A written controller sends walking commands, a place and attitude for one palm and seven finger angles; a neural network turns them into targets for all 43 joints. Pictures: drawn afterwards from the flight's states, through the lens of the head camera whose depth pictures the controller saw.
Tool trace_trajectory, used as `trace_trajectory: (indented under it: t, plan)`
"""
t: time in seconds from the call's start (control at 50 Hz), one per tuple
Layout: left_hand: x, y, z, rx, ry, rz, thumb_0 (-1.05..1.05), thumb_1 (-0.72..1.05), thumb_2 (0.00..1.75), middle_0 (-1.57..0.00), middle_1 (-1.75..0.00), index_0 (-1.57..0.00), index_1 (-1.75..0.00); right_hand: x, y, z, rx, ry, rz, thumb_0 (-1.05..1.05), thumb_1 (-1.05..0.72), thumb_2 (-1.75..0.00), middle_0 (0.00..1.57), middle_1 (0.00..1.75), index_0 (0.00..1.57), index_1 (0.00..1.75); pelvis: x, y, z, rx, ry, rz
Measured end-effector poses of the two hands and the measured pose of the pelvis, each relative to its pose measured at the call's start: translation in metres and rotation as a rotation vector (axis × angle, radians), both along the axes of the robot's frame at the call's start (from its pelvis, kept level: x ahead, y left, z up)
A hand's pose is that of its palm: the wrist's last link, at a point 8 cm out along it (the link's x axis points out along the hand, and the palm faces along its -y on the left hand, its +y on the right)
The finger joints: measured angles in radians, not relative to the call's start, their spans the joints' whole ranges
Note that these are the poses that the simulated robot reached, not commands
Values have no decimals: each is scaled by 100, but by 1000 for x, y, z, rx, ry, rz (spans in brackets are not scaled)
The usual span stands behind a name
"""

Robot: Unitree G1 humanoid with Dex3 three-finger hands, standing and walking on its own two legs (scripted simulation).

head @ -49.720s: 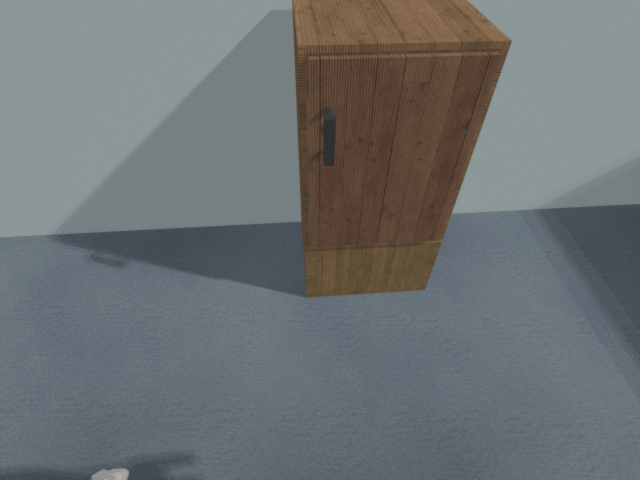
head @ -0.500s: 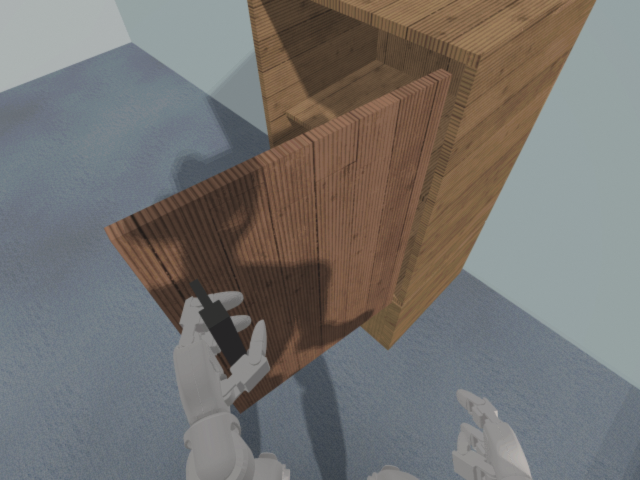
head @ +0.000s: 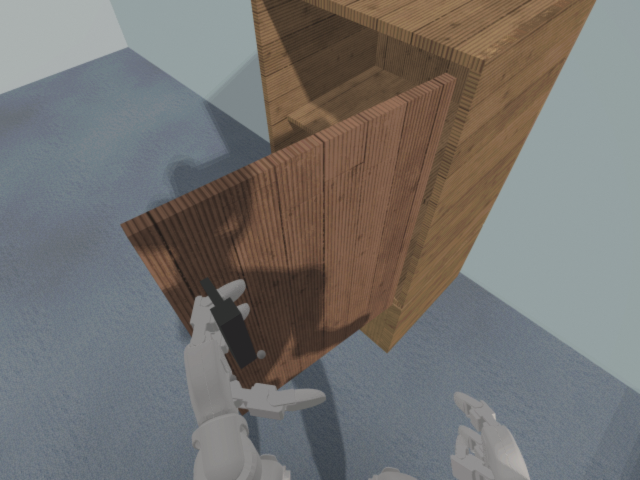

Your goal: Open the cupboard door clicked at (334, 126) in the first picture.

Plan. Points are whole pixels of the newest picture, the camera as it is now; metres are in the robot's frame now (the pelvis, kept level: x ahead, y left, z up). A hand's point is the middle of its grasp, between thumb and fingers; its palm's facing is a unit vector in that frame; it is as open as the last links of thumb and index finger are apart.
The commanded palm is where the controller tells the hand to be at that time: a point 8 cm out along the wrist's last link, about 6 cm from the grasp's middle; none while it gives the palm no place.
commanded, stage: open thumb and fingers to let go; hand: left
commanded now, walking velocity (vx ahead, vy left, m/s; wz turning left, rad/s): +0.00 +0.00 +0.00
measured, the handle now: (227, 322) +0.30 +0.13 +0.04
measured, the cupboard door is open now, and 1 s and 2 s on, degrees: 82 85 85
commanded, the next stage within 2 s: slide the hand sideways off the handle in 0.08 s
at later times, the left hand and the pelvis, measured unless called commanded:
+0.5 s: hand (259, 393) +0.21 +0.08 +0.05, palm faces -0.08 -1.00 +0.03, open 16.0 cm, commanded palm +0.19 +0.14 +0.05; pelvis -0.01 +0.02 -0.01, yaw -1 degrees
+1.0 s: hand (223, 420) +0.19 +0.11 +0.05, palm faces -0.03 -1.00 +0.01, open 15.9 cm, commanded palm +0.15 +0.18 +0.05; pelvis +0.00 +0.02 -0.02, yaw -2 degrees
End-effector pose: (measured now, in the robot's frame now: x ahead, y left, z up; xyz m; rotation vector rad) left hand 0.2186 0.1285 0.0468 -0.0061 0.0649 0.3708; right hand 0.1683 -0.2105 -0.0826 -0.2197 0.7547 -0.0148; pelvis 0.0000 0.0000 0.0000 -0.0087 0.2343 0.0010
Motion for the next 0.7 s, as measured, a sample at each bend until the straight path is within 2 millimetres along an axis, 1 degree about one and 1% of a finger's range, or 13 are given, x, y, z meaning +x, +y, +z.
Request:
trace_trajectory:
  t: [0.16,0.22,0.26,0.34,0.4,0.48,0.6,0.7]
  plan:
    - [-3,2,0,4,-1,-13,-1,-50,30,-36,-70,-40,-72,1,6,-1,4,-10,11,1,-90,-90,20,30,20,30,-3,4,-2,-4,-1,0]
    - [-5,3,0,10,-3,-34,-1,-50,30,-38,-65,-41,-67,2,8,0,10,-19,16,1,-90,-90,20,30,20,30,-4,5,-2,-4,-3,2]
    - [-8,6,-1,25,-11,-125,-1,-50,30,-35,-59,-36,-62,1,9,0,11,-25,21,1,-90,-90,20,30,20,30,-6,6,-4,-3,-2,4]
    - [-15,11,-2,36,-31,-375,-1,-50,30,-27,-47,-24,-49,-3,7,-3,10,-40,9,1,-90,-90,20,30,21,30,-10,10,-8,-9,-4,8]
    - [-19,11,-2,-5,-39,-458,-1,-50,30,-22,-40,-19,-42,-7,6,-4,10,-54,-18,1,-90,-90,20,30,21,30,-13,14,-11,-14,-4,2]
    - [-20,9,-1,-32,-42,-455,-1,-50,30,-17,-35,-20,-38,-12,7,-4,9,-63,-39,1,-90,-90,20,30,20,30,-14,20,-13,-13,1,-8]
    - [-21,8,-1,-29,-39,-441,-1,-50,30,-18,-37,-22,-35,-16,14,-1,17,-59,-47,1,-90,-90,20,30,20,30,-13,23,-14,-11,6,-20]
    - [-24,11,0,-26,-30,-445,-1,-50,30,-19,-35,-22,-34,-16,18,2,24,-54,-49,1,-90,-90,20,30,20,30,-9,24,-14,-13,6,-25]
